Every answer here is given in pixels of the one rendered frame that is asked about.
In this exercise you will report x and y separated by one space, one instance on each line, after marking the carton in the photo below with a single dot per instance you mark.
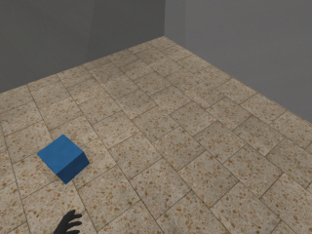
64 158

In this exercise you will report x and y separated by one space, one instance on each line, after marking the left robot hand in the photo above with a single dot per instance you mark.
64 224

